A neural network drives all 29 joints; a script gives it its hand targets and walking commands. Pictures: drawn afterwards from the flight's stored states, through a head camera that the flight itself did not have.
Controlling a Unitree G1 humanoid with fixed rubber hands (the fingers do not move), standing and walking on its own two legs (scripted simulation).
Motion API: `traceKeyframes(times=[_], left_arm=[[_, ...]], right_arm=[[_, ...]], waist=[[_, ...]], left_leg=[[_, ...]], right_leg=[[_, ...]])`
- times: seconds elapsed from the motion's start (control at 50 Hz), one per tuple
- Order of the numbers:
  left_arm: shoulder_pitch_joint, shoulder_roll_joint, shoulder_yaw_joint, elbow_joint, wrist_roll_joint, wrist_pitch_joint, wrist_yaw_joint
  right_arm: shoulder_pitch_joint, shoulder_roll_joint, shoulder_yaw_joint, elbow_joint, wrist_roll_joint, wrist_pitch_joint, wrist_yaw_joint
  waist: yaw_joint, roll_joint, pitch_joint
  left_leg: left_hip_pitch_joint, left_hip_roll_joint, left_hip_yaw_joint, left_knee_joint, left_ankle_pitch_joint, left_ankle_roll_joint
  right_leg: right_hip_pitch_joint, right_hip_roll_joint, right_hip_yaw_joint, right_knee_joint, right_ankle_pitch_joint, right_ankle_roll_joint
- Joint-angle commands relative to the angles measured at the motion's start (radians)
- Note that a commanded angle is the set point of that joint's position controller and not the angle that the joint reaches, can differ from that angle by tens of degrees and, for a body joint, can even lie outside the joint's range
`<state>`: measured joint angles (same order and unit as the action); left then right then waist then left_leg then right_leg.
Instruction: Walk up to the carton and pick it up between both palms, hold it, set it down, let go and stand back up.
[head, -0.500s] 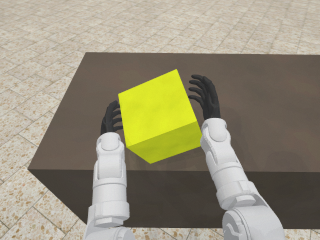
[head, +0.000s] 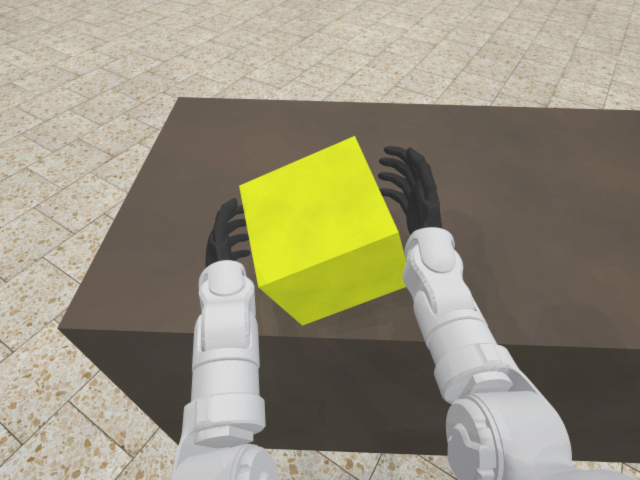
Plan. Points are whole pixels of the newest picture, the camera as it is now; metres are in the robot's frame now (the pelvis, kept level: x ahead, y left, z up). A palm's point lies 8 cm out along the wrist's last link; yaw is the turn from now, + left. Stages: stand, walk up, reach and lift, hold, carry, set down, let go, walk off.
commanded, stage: set down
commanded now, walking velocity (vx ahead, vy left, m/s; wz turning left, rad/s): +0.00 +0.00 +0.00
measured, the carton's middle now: (327, 235) +0.41 +0.01 +0.07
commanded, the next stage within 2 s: none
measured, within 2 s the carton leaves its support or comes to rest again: rests again in 1.58 s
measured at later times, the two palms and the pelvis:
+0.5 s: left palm (235, 261) +0.36 +0.13 +0.07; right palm (421, 206) +0.41 -0.11 +0.12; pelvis +0.00 -0.01 +0.00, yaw -2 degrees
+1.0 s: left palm (241, 251) +0.38 +0.13 +0.07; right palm (421, 206) +0.44 -0.12 +0.10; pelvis +0.00 -0.02 +0.00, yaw -3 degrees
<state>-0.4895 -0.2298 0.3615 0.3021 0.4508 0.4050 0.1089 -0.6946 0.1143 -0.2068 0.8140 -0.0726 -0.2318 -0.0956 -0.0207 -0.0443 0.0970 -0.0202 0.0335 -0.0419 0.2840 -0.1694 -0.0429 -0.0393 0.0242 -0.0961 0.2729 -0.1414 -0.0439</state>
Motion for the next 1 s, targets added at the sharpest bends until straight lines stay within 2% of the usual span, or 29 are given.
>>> traceKeyframes(times=[0.0,0.12,0.22,0.38,0.56,0.78,0.98], left_arm=[[-0.76,-0.439,-0.405,-0.101,-0.069,-0.172,-0.115],[-0.804,-0.419,-0.298,-0.021,-0.051,-0.201,-0.096],[-0.838,-0.403,-0.227,0.02,-0.039,-0.23,-0.083],[-0.879,-0.405,-0.189,0.046,-0.038,-0.281,-0.062],[-0.871,-0.433,-0.205,0.068,-0.046,-0.293,-0.038],[-0.853,-0.442,-0.173,0.093,-0.037,-0.268,-0.017],[-0.902,-0.422,-0.093,0.119,-0.021,-0.28,0.001]], right_arm=[[-0.502,0.369,0.163,0.018,-0.1,0.005,0.137],[-0.563,0.4,0.099,0.113,-0.151,0.02,0.174],[-0.578,0.427,0.056,0.178,-0.184,0.038,0.192],[-0.576,0.448,0.0,0.244,-0.223,0.049,0.194],[-0.604,0.421,-0.023,0.271,-0.222,0.036,0.194],[-0.669,0.368,-0.042,0.281,-0.215,0.038,0.214],[-0.714,0.344,-0.134,0.314,-0.283,0.06,0.242]], waist=[[0.004,0.073,-0.498],[0.049,0.038,-0.502],[0.069,0.022,-0.516],[0.066,0.024,-0.572],[0.065,0.046,-0.649],[0.099,0.04,-0.695],[0.122,0.009,-0.745]], left_leg=[[0.045,-0.01,0.12,-0.021,0.211,0.007],[-0.06,-0.017,0.151,-0.047,0.13,0.037],[-0.109,-0.019,0.17,-0.053,0.111,0.045],[-0.138,-0.017,0.171,-0.03,0.163,0.032],[-0.113,-0.01,0.155,0.025,0.3,0.008],[-0.122,-0.005,0.153,0.042,0.348,0.009],[-0.181,-0.008,0.173,0.026,0.285,0.018]], right_leg=[[0.151,-0.016,-0.053,0.008,0.211,0.052],[0.214,-0.031,-0.024,0.029,0.214,0.066],[0.254,-0.038,-0.003,0.052,0.251,0.081],[0.284,-0.034,0.009,0.093,0.386,0.093],[0.229,-0.011,-0.004,0.113,0.491,0.072],[0.163,-0.006,-0.002,0.105,0.485,0.056],[0.141,-0.016,0.009,0.107,0.421,0.064]])
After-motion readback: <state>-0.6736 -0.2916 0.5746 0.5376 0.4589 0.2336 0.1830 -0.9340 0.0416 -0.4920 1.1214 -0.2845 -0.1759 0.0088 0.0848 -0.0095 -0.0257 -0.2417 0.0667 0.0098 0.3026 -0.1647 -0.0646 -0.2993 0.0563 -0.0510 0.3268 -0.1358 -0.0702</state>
